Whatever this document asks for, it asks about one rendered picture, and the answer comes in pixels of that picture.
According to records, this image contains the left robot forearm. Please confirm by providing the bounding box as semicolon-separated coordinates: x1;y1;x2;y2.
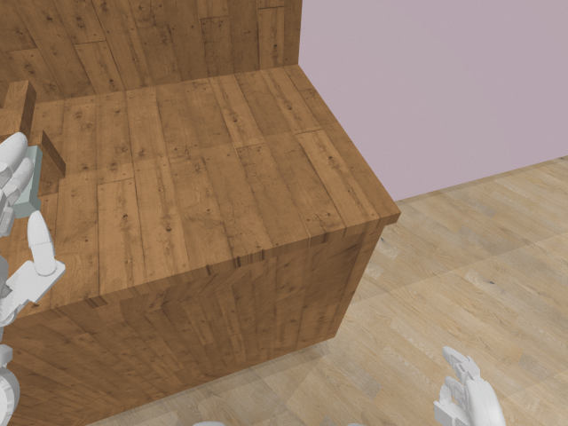
0;344;20;426

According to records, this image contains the left robot hand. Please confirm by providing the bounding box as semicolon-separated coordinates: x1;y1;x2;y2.
0;132;66;342

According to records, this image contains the right robot hand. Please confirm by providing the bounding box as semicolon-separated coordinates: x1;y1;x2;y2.
434;346;506;426

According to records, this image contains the tap lever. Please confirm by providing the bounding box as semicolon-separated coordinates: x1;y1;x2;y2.
12;146;43;219

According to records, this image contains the counter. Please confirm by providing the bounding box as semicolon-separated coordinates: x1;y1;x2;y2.
0;0;401;426

